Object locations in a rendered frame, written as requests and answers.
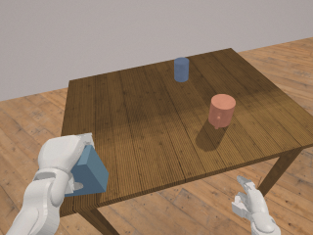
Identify table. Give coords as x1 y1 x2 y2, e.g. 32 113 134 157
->
59 48 313 235

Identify left robot forearm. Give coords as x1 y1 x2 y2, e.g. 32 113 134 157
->
6 167 69 235

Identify right robot forearm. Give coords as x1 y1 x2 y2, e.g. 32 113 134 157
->
250 212 282 235

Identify robot right hand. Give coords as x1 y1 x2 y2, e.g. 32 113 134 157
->
231 175 269 221

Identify sponge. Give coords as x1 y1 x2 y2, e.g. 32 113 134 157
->
38 145 109 197

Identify robot left hand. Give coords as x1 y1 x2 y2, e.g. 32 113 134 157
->
37 132 95 194

